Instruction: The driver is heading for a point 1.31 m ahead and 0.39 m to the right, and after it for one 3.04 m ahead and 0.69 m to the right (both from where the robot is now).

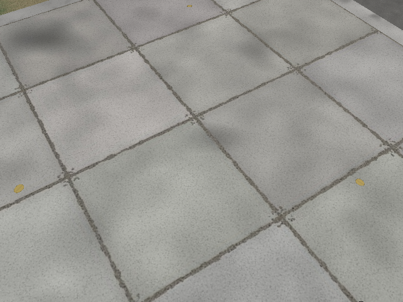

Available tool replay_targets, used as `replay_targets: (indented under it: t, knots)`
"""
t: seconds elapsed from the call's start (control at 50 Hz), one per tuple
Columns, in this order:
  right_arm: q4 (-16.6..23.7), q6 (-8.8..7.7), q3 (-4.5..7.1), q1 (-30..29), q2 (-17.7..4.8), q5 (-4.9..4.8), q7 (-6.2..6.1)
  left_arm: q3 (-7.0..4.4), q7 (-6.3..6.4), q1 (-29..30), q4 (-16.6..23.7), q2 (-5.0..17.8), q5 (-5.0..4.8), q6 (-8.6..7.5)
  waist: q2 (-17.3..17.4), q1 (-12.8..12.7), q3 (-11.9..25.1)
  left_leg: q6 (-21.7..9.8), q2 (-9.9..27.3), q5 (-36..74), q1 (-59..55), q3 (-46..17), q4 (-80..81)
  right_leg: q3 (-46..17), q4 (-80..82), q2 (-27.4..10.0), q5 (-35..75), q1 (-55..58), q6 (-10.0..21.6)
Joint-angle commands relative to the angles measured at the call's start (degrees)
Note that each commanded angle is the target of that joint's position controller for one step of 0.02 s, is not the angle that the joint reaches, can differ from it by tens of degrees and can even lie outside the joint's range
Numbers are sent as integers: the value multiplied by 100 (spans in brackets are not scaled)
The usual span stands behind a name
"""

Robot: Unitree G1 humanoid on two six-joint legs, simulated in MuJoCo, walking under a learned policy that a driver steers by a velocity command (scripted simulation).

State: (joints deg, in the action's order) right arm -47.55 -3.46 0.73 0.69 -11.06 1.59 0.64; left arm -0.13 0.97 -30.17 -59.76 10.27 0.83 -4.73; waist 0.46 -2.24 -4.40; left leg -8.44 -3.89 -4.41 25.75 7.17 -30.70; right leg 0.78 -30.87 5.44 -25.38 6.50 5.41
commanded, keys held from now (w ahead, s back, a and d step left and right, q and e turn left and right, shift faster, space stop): w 0.92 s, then w+e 0.08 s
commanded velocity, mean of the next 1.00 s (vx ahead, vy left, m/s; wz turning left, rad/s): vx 0.50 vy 0.00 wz -0.01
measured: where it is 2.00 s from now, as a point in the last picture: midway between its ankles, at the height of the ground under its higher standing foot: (246, 142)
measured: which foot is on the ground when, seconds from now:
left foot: down 0.00-0.54, up 0.56-1.00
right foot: down 0.00-0.00, up 0.02-0.52, down 0.54-1.00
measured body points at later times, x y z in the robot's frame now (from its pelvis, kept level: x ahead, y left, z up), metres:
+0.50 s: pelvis +0.27 -0.02 +0.02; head +0.30 -0.02 +0.47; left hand +0.48 +0.18 -0.09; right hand +0.16 -0.25 -0.12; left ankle +0.12 +0.05 -0.71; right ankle +0.42 -0.12 -0.69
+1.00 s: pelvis +0.53 -0.04 +0.03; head +0.56 -0.04 +0.48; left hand +0.43 +0.18 -0.12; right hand +0.72 -0.25 -0.09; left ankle +0.70 +0.08 -0.67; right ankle +0.43 -0.11 -0.71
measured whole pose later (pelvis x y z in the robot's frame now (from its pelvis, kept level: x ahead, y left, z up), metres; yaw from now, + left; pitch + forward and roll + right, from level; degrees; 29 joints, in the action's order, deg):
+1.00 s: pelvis +0.53 -0.04 +0.03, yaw +0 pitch +0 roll -1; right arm -51.3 -2.1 1.2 1.3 -11.1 1.3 1.7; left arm -1.1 0.2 -28.5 -61.6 9.2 1.0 -5.6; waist 1.9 -4.2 -2.7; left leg -2.3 4.3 -1.6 34.4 2.8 -38.1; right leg 3.6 -10.4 5.3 -15.2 4.3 4.7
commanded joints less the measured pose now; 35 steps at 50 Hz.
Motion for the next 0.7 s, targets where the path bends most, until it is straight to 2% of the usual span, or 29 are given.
replay_targets:
  t: [0.02, 0.04, 0.06, 0.08, 0.12, 0.14, 0.18, 0.24, 0.32, 0.4, 0.44, 0.48, 0.5, 0.52, 0.54, 0.56, 0.58, 0.6, 0.62, 0.64, 0.66, 0.68, 0.7]
  knots:
    - [-546, 46, 462, 2612, -1441, 48, -73, -134, -65, -488, 446, 415, -97, -40, 1186, 708, 1895, -1510, 2720, -1408, -4323, -5009, 1223, -278, -5235, 135, -450, -3832, -4]
    - [-436, 40, 428, 1923, -1137, -140, -18, -193, -52, 42, 535, 810, 33, -28, 338, 607, 987, -1352, 2478, -2251, -3428, -4463, 1709, -541, -5064, -371, 210, -4273, 121]
    - [-367, 2, 338, 1506, -776, -155, 13, -230, -98, 571, 667, 879, 53, -48, 69, 507, 378, -1198, 2285, -2208, -2612, -3767, 1966, -466, -4768, -562, 635, -4244, 136]
    - [-436, -58, 275, 1409, -539, -106, 31, -232, -116, 718, 684, 778, 63, -40, -262, 301, 14, -1005, 2059, -1563, -1968, -3254, 2147, -462, -4409, -740, 792, -4008, 115]
    - [-622, -182, 189, 1539, -368, -79, -15, -185, -180, 597, 633, 494, 141, 100, -178, 10, 24, -708, 1677, -639, -1345, -2437, 2290, -447, -3879, -951, 895, -3437, -21]
    - [-721, -240, 188, 1704, -408, -89, -21, -175, -208, 592, 631, 404, 142, 147, -85, -22, 33, -685, 1601, -239, -1258, -2200, 2329, -367, -3725, -970, 939, -3377, -80]
    - [-868, -303, 209, 1952, -571, -114, -17, -182, -240, 932, 757, 409, 135, 210, 29, -28, -50, -632, 1467, 90, -1234, -1800, 2466, -215, -3353, -1089, 1249, -3658, -183]
    - [-984, -289, 194, 2300, -641, -134, -10, -190, -258, 1831, 1047, 501, 109, 248, 84, 165, -216, -438, 1283, 556, -1522, -1450, 2582, 4, -2564, -1216, 1996, -4293, -317]
    - [-1129, -270, 142, 2798, -606, -138, -36, -139, -277, 2695, 1287, 422, 40, 238, 234, 456, -170, -132, 1147, 1355, -2034, -1147, 2431, 245, -1416, -1074, 2695, -4347, -399]
    - [-1276, -240, 110, 3200, -616, -70, -104, -111, -268, 3364, 1471, 427, 32, 221, 329, 680, -196, -172, 1306, 1920, -2872, -1139, 2173, 362, -695, -878, 2627, -4461, -336]
    - [-1339, -219, 117, 3273, -671, -21, -142, -117, -265, 3572, 1568, 461, 31, 185, 361, 691, -223, -267, 1479, 2276, -3283, -1171, 1968, 367, -455, -802, 2305, -4486, -241]
    - [-1360, -211, 135, 3122, -743, 1, -178, -145, -248, 3428, 1571, 520, 29, 132, 396, 500, -175, -252, 1594, 3082, -3438, -1104, 1612, 400, -166, -662, 1845, -4069, -63]
    - [-1352, -210, 147, 2996, -794, -2, -190, -182, -215, 3073, 1467, 579, 35, 103, 442, 310, -8, -179, 1586, 3865, -3385, -1026, 1223, 463, -19, -489, 1602, -3499, 46]
    - [-1360, -201, 159, 2914, -846, -12, -186, -246, -169, 2391, 1240, 678, 41, 63, 446, 28, 328, -109, 1520, 4416, -3312, -955, 503, 515, 203, -301, 1544, -2690, 177]
    - [-1329, -196, 151, 2788, -844, -56, -172, -339, -109, 1372, 898, 847, 99, 4, 314, -411, 843, 2, 1328, 4027, -2763, -771, -587, 416, 501, -359, 1834, -1352, 358]
    - [-1113, -223, 88, 2719, -665, -115, -155, -481, -36, 310, 690, 1330, 253, -37, -171, -755, 1591, 97, 1051, 2021, -1495, -579, -2254, -921, 494, -1617, 1386, 218, 682]
    - [-1106, -205, 17, 3453, -132, -309, -98, -590, -72, 149, 633, 1716, 265, 11, -1445, -394, 2241, 338, -53, -2456, 522, -365, -4318, -3681, 1066, -3113, 1254, 1534, 1572]
    - [-1133, -185, 182, 2991, -761, -137, -128, -536, -138, 542, 651, 1324, 38, 69, -426, -343, 1711, 232, 231, -2275, 1039, -1073, -4641, -3684, 1401, -2772, 936, 992, 1382]
    - [-930, -215, 202, 2481, -717, -121, -100, -452, -161, 1161, 723, 1056, -17, 52, -364, -101, 885, 223, 467, -1681, 1143, -1067, -4411, -2752, 1590, -2570, 1210, 122, 1187]
    - [-879, -225, 192, 2237, -608, -109, -83, -391, -185, 1446, 730, 779, 6, 3, -151, 45, 518, 250, 639, -1353, 952, -1026, -4132, -2194, 1797, -2321, 1842, -539, 1032]
    - [-872, -164, 207, 2160, -540, -39, -59, -341, -171, 1482, 669, 620, 7, -38, -171, 199, 338, 295, 760, -1235, 725, -1007, -3880, -1747, 1901, -2075, 2215, -970, 857]
    - [-894, -81, 181, 2278, -397, 25, -15, -283, -150, 1451, 566, 444, -1, -64, -281, 357, 312, 366, 826, -1169, 455, -973, -3671, -1393, 2015, -1882, 2421, -1276, 722]
    - [-902, -19, 179, 2309, -305, 41, 24, -268, -139, 1289, 473, 422, -4, -107, -323, 404, 321, 415, 821, -1128, 335, -918, -3555, -1229, 2073, -1814, 2669, -1385, 693]
Keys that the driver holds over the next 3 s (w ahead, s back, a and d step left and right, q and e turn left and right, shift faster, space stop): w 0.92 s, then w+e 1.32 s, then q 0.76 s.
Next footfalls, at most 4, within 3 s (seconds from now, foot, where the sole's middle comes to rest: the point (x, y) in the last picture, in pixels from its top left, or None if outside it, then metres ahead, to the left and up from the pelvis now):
0.54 right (256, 296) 0.47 -0.11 -0.75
1.10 left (201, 210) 0.76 0.07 -0.75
1.66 right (264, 163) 0.98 -0.17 -0.75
2.22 left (270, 98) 1.35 -0.22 -0.75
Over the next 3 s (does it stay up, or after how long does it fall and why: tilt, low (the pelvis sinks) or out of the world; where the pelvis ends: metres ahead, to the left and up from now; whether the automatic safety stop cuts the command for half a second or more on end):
stays up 1.25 -0.28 0.03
